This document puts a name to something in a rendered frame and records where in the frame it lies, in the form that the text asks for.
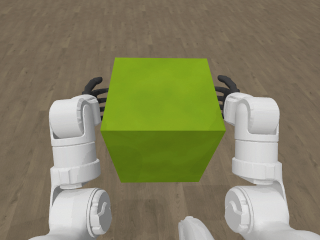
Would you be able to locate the left robot forearm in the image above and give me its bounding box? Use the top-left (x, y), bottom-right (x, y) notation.
top-left (49, 94), bottom-right (101, 229)

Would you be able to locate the left robot upper arm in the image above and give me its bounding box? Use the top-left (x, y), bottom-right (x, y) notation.
top-left (29, 187), bottom-right (112, 240)

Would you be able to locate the robot right thigh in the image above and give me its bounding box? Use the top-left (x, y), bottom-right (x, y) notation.
top-left (178, 218), bottom-right (215, 240)

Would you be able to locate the right robot forearm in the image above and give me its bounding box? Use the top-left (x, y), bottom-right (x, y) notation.
top-left (223, 92), bottom-right (290, 218)

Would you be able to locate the robot right hand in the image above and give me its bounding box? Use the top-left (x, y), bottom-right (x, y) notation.
top-left (214, 75), bottom-right (240, 119)

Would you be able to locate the robot left hand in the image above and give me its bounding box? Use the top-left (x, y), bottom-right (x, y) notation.
top-left (82, 77), bottom-right (109, 121)

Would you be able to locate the carton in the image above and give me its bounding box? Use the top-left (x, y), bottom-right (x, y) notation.
top-left (100, 57), bottom-right (226, 183)

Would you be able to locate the right robot upper arm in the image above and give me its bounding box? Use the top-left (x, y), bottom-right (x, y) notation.
top-left (224, 185), bottom-right (320, 240)

